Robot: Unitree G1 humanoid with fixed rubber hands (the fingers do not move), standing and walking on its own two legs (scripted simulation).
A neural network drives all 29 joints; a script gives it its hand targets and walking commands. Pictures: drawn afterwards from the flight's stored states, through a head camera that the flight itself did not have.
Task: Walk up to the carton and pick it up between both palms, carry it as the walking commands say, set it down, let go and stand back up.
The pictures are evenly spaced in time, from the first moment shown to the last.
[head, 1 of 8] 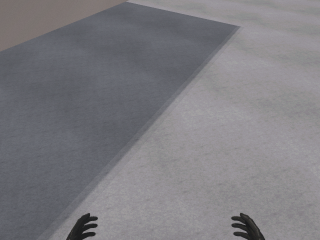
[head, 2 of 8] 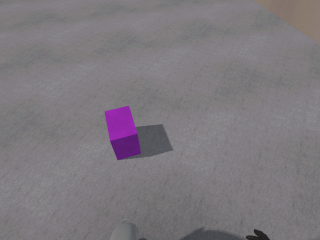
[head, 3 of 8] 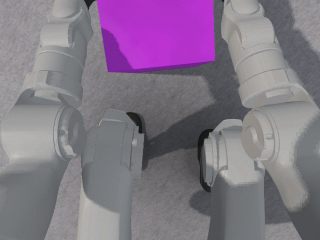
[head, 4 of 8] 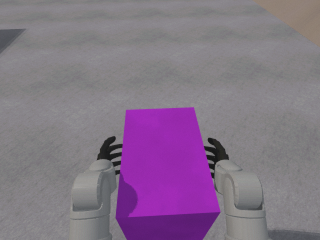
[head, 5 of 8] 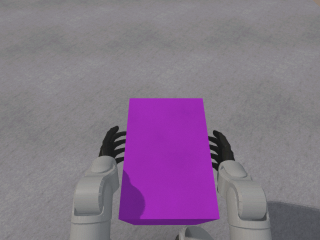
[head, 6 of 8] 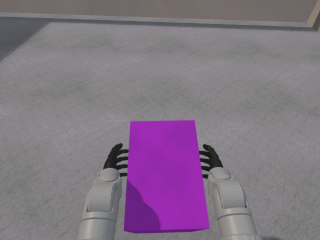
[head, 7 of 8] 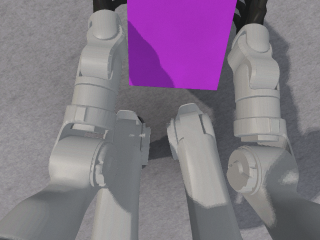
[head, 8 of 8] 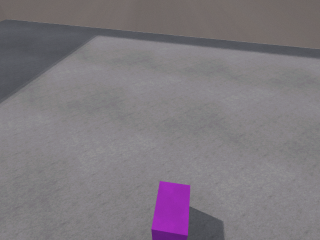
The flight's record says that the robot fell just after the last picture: no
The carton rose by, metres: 0.69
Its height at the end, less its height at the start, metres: +0.00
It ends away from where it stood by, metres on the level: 4.70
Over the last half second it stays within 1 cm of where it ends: yes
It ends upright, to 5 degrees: yes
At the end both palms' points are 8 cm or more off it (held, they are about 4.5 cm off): yes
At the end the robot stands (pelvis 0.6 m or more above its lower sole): yes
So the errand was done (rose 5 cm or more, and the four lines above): yes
